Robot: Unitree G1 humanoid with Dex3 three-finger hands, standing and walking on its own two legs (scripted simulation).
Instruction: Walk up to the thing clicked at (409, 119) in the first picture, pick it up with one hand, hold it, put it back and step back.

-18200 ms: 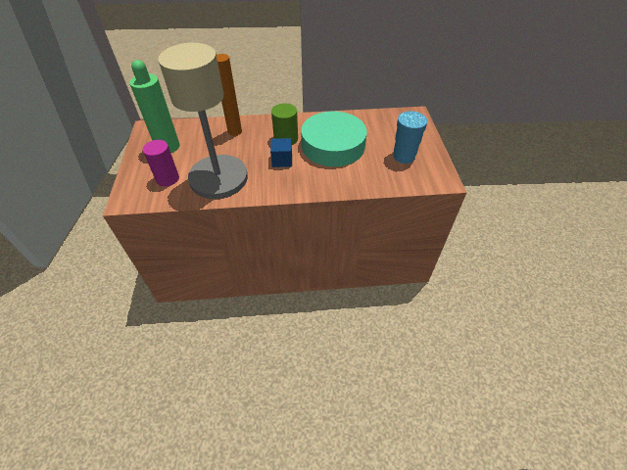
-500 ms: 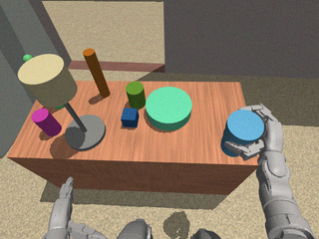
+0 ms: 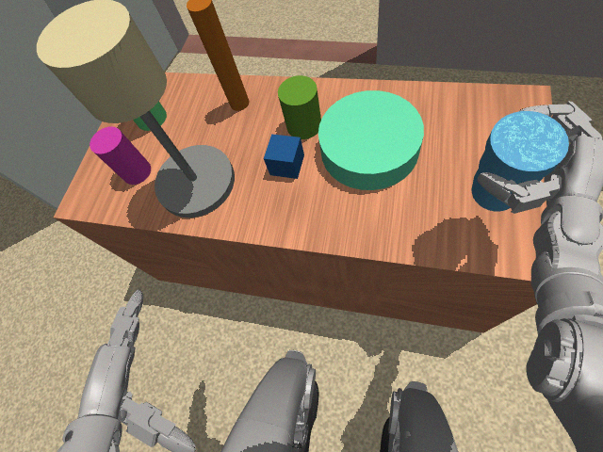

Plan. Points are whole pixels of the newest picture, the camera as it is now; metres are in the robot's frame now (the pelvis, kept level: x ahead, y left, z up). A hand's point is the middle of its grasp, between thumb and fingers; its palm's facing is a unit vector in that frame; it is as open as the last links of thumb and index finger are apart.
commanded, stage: crouch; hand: right
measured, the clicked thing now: (509, 169) +0.49 -0.18 +0.00
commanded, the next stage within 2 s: lower in 0.60 s
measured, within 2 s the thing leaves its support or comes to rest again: rests again in 1.56 s
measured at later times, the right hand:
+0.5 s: hand (517, 153) +0.53 -0.19 -0.02, palm faces +0.19 +0.98 +0.01, open 11.0 cm
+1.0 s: hand (504, 166) +0.54 -0.19 -0.07, palm faces +0.18 +0.98 +0.01, open 11.0 cm
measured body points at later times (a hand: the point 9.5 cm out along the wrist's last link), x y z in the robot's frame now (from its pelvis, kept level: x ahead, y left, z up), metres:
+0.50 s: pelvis +0.00 +0.00 -0.03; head +0.16 -0.04 +0.39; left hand +0.16 +0.28 +0.00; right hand +0.51 -0.25 -0.02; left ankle +0.07 +0.13 -0.64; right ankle +0.02 -0.11 -0.64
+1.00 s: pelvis +0.00 +0.01 -0.05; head +0.18 -0.05 +0.35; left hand +0.17 +0.27 +0.00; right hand +0.52 -0.25 -0.07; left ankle +0.07 +0.14 -0.64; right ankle +0.02 -0.11 -0.64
